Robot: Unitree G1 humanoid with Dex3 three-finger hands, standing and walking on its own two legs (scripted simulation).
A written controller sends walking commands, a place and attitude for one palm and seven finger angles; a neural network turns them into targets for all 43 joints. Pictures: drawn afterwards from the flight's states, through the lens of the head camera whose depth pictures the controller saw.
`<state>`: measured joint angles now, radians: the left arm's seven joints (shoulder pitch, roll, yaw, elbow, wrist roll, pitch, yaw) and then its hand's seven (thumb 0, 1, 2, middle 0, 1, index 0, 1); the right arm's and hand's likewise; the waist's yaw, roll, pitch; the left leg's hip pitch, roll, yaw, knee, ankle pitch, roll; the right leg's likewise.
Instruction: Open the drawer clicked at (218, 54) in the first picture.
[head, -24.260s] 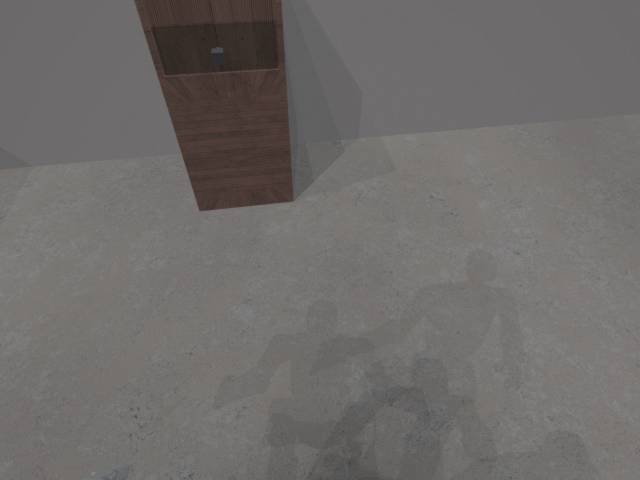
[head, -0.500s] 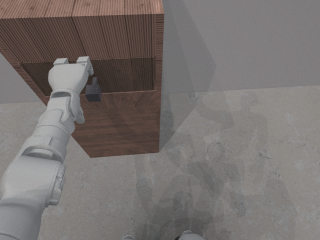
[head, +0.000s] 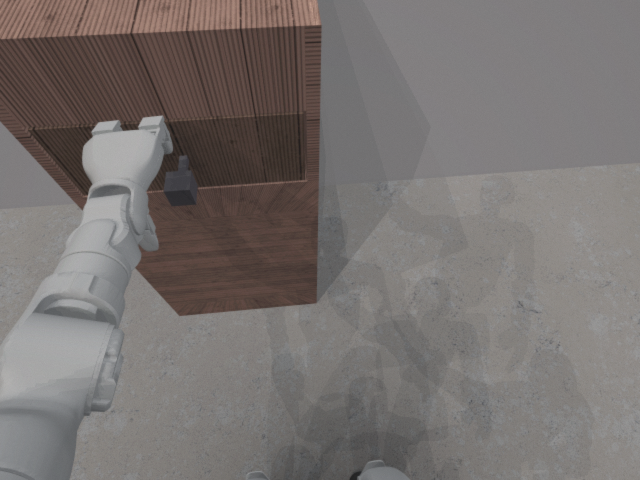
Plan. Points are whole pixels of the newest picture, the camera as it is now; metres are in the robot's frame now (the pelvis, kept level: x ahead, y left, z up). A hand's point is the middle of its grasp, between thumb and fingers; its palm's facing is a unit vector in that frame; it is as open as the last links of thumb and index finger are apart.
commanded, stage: lower the fingers behind the handle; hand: left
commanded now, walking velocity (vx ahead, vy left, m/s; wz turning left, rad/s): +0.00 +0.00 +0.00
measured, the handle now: (182, 178) +0.56 +0.18 -0.02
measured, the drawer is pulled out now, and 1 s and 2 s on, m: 0.00 0.00 0.00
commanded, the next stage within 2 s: lift the fingers back up to retry in 1.58 s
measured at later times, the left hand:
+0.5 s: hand (158, 200) +0.50 +0.20 +0.00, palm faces -0.09 -0.01 -1.00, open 13.8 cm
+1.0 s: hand (162, 202) +0.50 +0.20 -0.01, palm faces -0.05 -0.02 -1.00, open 13.8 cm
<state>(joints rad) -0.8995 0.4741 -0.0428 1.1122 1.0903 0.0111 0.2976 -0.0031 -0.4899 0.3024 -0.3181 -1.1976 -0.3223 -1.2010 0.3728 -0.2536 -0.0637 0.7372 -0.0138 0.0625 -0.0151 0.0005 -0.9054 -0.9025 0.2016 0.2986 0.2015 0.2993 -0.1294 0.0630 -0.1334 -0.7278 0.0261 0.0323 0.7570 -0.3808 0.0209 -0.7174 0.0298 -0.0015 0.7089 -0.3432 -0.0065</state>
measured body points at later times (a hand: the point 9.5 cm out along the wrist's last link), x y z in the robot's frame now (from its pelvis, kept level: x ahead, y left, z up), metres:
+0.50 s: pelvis +0.00 +0.00 -0.01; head +0.12 +0.00 +0.42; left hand +0.50 +0.20 +0.05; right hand -0.01 -0.27 -0.14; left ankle -0.02 +0.10 -0.71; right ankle -0.02 -0.12 -0.71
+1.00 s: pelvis -0.01 +0.00 -0.02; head +0.12 +0.01 +0.41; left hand +0.50 +0.20 +0.04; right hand -0.02 -0.27 -0.15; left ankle -0.02 +0.10 -0.71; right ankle -0.02 -0.12 -0.71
